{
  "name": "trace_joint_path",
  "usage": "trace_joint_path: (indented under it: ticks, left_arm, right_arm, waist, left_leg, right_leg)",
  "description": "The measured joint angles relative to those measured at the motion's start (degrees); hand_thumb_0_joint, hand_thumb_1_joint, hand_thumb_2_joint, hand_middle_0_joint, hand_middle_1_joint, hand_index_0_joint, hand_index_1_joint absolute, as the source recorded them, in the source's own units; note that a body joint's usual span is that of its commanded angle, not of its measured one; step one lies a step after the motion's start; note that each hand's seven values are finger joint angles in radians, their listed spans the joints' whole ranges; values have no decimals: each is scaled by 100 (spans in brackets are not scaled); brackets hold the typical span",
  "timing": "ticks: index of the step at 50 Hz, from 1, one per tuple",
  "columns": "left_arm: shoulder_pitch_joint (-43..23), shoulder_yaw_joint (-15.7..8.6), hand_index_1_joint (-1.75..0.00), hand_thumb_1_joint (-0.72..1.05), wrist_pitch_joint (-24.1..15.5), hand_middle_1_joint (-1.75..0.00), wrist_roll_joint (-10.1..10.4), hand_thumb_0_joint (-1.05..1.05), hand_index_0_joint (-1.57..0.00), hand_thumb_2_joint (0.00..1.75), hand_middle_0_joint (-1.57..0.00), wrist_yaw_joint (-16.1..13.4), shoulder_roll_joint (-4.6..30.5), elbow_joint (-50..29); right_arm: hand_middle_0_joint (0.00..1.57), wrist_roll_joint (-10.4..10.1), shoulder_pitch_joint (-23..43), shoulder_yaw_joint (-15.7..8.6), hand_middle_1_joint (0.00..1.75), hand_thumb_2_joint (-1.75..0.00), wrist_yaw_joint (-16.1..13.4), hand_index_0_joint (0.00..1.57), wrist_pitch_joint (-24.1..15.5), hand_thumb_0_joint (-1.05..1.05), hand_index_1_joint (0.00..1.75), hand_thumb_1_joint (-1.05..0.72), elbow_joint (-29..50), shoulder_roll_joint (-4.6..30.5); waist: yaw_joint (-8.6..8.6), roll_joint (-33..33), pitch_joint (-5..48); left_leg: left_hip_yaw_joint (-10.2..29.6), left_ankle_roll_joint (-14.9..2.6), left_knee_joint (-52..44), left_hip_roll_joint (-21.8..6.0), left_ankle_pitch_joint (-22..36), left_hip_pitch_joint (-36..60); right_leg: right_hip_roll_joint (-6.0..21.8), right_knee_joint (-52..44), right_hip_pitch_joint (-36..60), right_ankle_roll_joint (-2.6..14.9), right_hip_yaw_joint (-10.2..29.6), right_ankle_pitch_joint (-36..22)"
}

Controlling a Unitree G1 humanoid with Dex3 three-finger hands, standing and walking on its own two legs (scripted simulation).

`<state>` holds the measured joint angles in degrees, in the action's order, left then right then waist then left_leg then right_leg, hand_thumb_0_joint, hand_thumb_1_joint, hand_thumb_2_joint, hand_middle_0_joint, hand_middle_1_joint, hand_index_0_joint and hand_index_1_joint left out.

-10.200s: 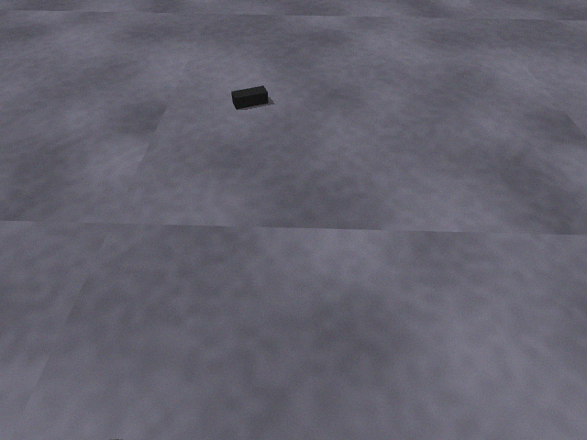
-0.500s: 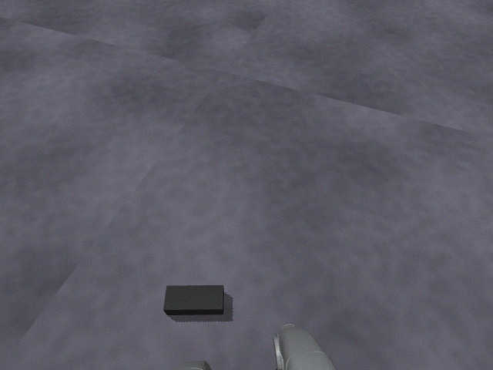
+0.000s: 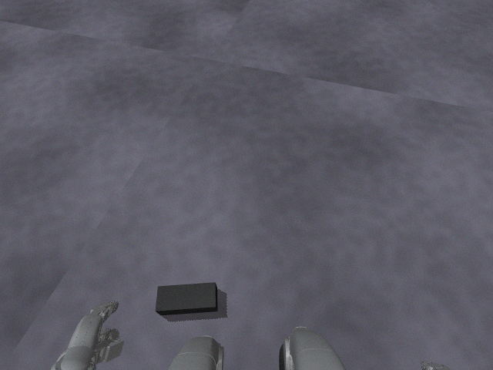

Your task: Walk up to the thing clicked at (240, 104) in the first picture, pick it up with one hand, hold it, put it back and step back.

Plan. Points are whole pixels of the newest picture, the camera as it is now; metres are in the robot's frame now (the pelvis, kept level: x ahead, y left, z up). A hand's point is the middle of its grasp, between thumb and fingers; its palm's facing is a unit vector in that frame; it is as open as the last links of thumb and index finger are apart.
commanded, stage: walk up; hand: left
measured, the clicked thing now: (188, 299) +0.37 +0.24 -0.70
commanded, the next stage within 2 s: stand in 2.00 s
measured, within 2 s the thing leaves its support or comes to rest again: neither
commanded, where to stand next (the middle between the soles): +0.04 +0.00 m, yaw +1 degrees
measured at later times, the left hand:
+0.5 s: hand out of the picture +0.03 +0.31 -0.12, palm faces -0.08 -0.92 -0.39, open 7.4 cm
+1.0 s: hand out of the picture +0.06 +0.31 -0.14, palm faces +0.07 -0.89 -0.45, open 7.4 cm
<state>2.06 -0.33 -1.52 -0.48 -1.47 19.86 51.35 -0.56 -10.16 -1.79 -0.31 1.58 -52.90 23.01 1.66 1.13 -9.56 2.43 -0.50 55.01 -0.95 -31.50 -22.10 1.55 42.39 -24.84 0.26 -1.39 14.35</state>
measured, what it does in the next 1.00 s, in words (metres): steps on the spot: left foot, then right foot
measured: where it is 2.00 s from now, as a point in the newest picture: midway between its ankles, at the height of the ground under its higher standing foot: outside the picture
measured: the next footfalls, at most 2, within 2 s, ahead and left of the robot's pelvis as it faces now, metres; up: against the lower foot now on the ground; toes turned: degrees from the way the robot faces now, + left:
left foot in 0.10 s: +0.03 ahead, +0.13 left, +0.00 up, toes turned +2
right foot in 0.60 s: +0.10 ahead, -0.14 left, +0.00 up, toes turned -3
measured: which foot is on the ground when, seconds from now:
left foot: up 0.00-0.08, down 0.10-0.60, up 0.62-0.92, down 0.94-1.00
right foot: down 0.00-0.14, up 0.16-0.58, down 0.60-0.96, up 0.98-1.00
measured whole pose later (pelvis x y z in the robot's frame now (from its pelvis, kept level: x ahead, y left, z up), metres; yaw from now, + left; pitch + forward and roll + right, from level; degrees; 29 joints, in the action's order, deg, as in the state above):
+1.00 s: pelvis -0.05 +0.02 -0.01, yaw +4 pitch -3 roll +1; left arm 5.2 -3.1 1.0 -1.0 -2.5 23.5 50.0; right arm 1.4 -11.5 -3.1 1.8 2.1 -51.1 23.0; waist -0.2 -0.6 -8.3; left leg 0.7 0.3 48.8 0.6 -27.0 -18.9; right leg 5.1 53.0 -30.8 0.6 1.8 25.7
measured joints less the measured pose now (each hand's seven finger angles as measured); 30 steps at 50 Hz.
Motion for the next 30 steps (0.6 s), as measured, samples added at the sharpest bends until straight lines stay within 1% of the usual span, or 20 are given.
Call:
trace_joint_path:
  ticks: [3,5,6,7,8,9,10,11,12,15,17,18,21,24,26,27,29,30]
  left_arm:
    - [-193,-45,-30,90,76,-30,-6,1,-21,90,-20,-49,93,-70]
    - [-264,-75,-30,90,135,-30,-7,1,-21,90,-20,-70,198,-75]
    - [-292,-102,-30,90,171,-30,1,1,-21,90,-20,-80,279,-53]
    - [-277,-132,-30,90,208,-30,18,1,-21,90,-20,-102,319,-4]
    - [-230,-161,-30,90,239,-30,23,1,-21,90,-20,-125,325,77]
    - [-176,-186,-30,90,262,-30,29,1,-21,90,-20,-138,342,167]
    - [-113,-214,-30,90,274,-30,43,1,-20,90,-20,-141,379,241]
    - [-39,-243,-30,90,269,-30,63,1,-20,90,-20,-133,426,307]
    - [50,-266,-30,90,254,-30,70,1,-20,90,-20,-106,471,370]
    - [461,-335,-30,90,223,-30,-8,1,-20,90,-20,71,580,543]
    - [779,-369,-30,90,240,-30,-69,1,-20,90,-20,186,632,635]
    - [913,-380,-30,90,247,-30,-88,1,-20,90,-20,227,662,676]
    - [1177,-401,-30,90,220,-30,-86,1,-20,90,-20,301,740,740]
    - [1320,-390,-30,90,122,-30,-47,1,-20,90,-20,360,744,698]
    - [1377,-362,-30,90,32,-30,-20,1,-20,90,-20,380,710,628]
    - [1403,-346,-30,90,-29,-30,-6,1,-20,90,-20,359,687,585]
    - [1450,-323,-30,90,-162,-30,13,1,-20,90,-20,245,662,491]
    - [1464,-329,-30,90,-214,-30,5,1,-20,90,-20,174,678,437]
  right_arm:
    - [21,47,133,-22,30,-89,32,21,38,0,30,-91,-4,-26]
    - [21,104,160,-61,30,-89,75,21,23,0,30,-91,-10,-30]
    - [21,151,175,-87,30,-89,93,21,0,0,30,-91,-36,-70]
    - [21,197,155,-99,30,-89,123,21,-10,0,30,-91,-48,-87]
    - [21,226,118,-102,30,-89,161,21,-9,0,30,-91,-57,-76]
    - [21,251,84,-108,30,-89,183,21,-7,0,30,-91,-73,-75]
    - [21,267,51,-104,30,-89,176,21,-16,0,30,-90,-98,-94]
    - [21,280,14,-93,30,-89,152,21,-43,0,30,-90,-137,-126]
    - [21,278,-35,-80,30,-89,127,21,-85,0,30,-90,-181,-157]
    - [21,302,-260,-93,30,-89,156,21,-225,0,30,-90,-243,-201]
    - [21,313,-462,-136,30,-89,191,21,-329,0,30,-90,-192,-185]
    - [21,305,-563,-150,30,-89,196,21,-383,0,30,-90,-165,-173]
    - [21,268,-829,-169,30,-89,197,21,-494,0,30,-90,-105,-109]
    - [21,254,-1015,-192,30,-89,237,21,-468,0,30,-90,-70,12]
    - [21,282,-1087,-212,30,-89,286,21,-380,0,30,-90,-25,116]
    - [21,300,-1103,-217,30,-89,309,21,-316,0,30,-90,5,172]
    - [21,309,-1109,-218,30,-89,322,21,-159,0,30,-90,76,258]
    - [21,291,-1113,-212,30,-89,309,21,-88,0,30,-90,120,273]
  waist:
    - [-13,-59,-15]
    - [2,-136,10]
    - [-12,-283,-20]
    - [-34,-353,-14]
    - [-8,-305,28]
    - [39,-242,52]
    - [63,-221,62]
    - [61,-235,71]
    - [42,-259,94]
    - [-41,-325,258]
    - [-47,-327,378]
    - [-41,-339,426]
    - [-3,-382,479]
    - [28,-343,484]
    - [62,-260,481]
    - [77,-213,479]
    - [90,-140,484]
    - [76,-150,498]
  left_leg:
    - [-168,3,-90,33,137,-41]
    - [-300,-26,-531,68,486,99]
    - [-395,-60,-592,175,628,117]
    - [-467,-103,-584,224,653,104]
    - [-457,-148,-571,200,658,66]
    - [-413,-182,-614,165,695,58]
    - [-391,-200,-721,142,769,82]
    - [-390,-206,-867,134,862,126]
    - [-400,-209,-1025,131,953,177]
    - [-483,-249,-1447,103,1119,375]
    - [-519,-284,-1698,59,1169,544]
    - [-533,-277,-1844,40,1218,638]
    - [-537,-174,-2296,-14,1433,925]
    - [-517,-154,-2583,-103,1512,1148]
    - [-486,-147,-2600,-181,1467,1218]
    - [-471,-125,-2530,-218,1409,1218]
    - [-428,-41,-2122,-281,1168,1094]
    - [-408,-27,-1782,-277,979,961]
  right_leg:
    - [127,178,-226,-65,4,-19]
    - [227,323,-401,-137,33,-23]
    - [327,430,-471,-131,133,-1]
    - [313,573,-544,-60,262,348]
    - [169,796,-610,6,385,889]
    - [-10,1116,-658,57,502,1244]
    - [-166,1451,-690,90,614,1387]
    - [-276,1684,-683,112,699,1370]
    - [-328,1758,-621,126,725,1273]
    - [-325,1629,-268,77,615,1162]
    - [-329,1604,-56,40,543,1205]
    - [-321,1590,8,27,540,1153]
    - [-229,1372,86,0,554,902]
    - [-59,814,128,-50,391,831]
    - [17,275,231,-68,226,855]
    - [33,-52,322,-69,149,738]
    - [8,-762,593,-96,9,211]
    - [-4,-1004,693,-101,15,-193]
